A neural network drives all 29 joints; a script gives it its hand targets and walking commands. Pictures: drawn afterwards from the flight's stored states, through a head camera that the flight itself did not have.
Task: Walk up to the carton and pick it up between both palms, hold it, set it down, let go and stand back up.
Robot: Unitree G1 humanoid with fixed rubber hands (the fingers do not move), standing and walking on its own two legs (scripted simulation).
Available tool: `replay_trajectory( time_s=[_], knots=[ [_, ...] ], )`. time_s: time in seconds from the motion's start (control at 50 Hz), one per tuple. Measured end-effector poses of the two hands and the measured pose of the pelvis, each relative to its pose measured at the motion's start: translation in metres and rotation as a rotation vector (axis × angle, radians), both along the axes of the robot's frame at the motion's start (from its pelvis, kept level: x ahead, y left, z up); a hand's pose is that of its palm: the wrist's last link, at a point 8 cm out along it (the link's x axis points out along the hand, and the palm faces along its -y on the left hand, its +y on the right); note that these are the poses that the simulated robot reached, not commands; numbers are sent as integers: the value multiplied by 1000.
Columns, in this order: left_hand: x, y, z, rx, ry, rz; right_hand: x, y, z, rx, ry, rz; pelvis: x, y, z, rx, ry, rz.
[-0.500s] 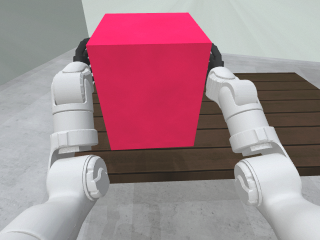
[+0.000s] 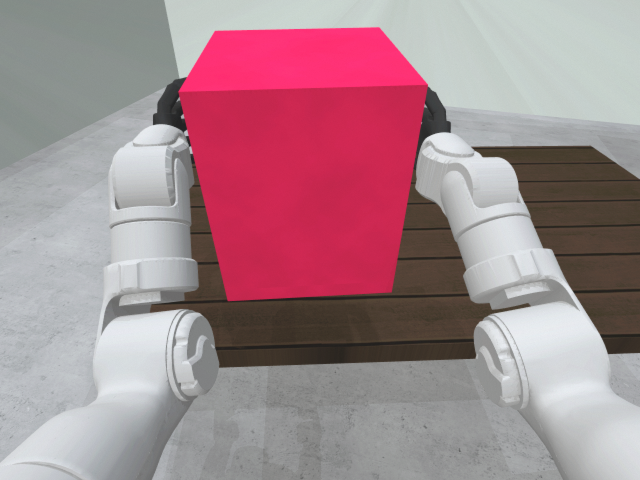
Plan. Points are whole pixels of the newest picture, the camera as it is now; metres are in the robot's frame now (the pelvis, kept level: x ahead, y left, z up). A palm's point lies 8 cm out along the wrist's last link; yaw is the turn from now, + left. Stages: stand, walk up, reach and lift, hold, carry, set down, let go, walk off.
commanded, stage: hold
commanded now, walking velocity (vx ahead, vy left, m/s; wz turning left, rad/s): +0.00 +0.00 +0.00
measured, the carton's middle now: (304, 162) +0.40 +0.01 +0.26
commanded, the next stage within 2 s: none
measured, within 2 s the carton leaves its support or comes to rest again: neither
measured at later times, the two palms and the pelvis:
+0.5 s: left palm (171, 142) +0.38 +0.16 +0.30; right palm (432, 148) +0.37 -0.13 +0.29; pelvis +0.00 +0.00 +0.00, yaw +0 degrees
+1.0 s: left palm (177, 144) +0.38 +0.15 +0.29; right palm (434, 149) +0.37 -0.14 +0.29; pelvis +0.01 -0.01 +0.00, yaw +0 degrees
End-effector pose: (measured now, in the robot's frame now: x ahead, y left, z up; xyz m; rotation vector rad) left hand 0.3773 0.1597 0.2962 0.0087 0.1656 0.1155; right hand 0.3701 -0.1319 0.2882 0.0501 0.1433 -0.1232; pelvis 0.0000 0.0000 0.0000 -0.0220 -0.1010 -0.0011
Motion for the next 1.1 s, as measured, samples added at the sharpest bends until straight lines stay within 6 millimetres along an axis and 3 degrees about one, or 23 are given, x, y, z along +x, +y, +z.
replay_trajectory(
  time_s=[1.1],
  knots=[
    [1, -5, -2, -13, -2, 12, 4, -5, -3, -15, 5, 13, 5, -11, 0, 8, -6, 9]
  ],
)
